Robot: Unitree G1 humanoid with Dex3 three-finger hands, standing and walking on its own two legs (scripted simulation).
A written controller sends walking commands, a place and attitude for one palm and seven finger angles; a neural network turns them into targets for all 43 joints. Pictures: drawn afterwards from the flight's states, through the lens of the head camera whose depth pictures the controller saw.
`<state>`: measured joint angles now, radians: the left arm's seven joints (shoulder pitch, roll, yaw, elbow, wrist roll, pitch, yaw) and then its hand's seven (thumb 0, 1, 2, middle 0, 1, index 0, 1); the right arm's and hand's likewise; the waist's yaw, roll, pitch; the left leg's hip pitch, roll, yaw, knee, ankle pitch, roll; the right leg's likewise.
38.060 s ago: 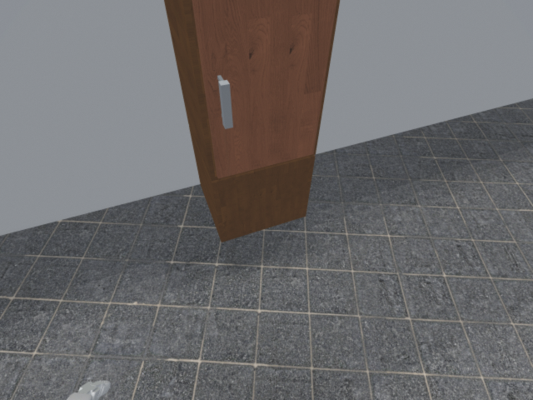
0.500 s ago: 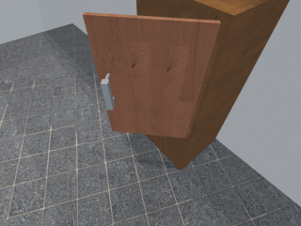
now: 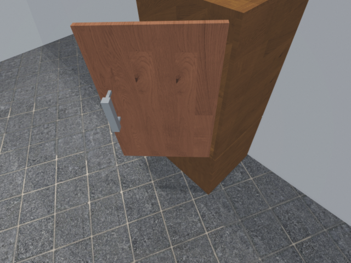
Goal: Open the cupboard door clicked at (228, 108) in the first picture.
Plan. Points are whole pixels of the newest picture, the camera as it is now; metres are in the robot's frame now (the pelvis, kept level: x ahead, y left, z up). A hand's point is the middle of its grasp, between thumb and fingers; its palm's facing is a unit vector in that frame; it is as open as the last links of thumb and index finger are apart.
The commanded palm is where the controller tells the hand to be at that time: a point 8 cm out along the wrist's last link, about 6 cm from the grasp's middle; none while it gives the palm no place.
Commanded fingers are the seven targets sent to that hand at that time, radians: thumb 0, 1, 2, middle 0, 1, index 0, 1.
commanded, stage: come to a stop and stand still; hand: left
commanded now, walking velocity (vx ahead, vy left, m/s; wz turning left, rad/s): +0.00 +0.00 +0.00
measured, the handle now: (113, 111) +0.57 +0.25 -0.03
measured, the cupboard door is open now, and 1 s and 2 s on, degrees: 44 44 44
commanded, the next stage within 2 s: look again from close up in 0.68 s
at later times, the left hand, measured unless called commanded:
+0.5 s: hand out of the picture +0.08 +0.18 -0.16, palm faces -0.01 -0.96 -0.30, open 7.4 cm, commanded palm none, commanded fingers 0.00 0.90 0.90 -0.20 -0.30 -0.20 -0.30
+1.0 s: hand out of the picture +0.08 +0.19 -0.16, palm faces +0.01 -0.96 -0.29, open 7.4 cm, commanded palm none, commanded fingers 0.00 0.90 0.90 -0.20 -0.30 -0.20 -0.30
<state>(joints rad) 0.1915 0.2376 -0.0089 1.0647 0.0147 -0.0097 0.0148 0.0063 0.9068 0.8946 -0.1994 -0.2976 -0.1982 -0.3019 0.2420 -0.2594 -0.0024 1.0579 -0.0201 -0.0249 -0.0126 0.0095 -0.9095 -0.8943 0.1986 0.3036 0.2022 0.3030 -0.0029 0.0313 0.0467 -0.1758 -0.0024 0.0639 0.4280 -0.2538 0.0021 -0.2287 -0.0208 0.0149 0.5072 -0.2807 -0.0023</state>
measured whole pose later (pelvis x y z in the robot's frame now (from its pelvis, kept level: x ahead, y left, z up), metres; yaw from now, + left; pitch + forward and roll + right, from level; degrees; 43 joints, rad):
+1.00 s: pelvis +0.02 -0.03 +0.00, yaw +1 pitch +0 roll +1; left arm 0.16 0.27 0.00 1.10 0.01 -0.02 0.01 0.01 0.91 0.89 -0.20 -0.30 -0.20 -0.30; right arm 0.17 -0.26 0.01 1.11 -0.02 -0.02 -0.02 0.01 -0.91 -0.89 0.20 0.30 0.20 0.30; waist 0.01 0.00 0.04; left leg -0.10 0.06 0.04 0.36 -0.25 -0.05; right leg -0.14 0.04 -0.02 0.41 -0.27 -0.05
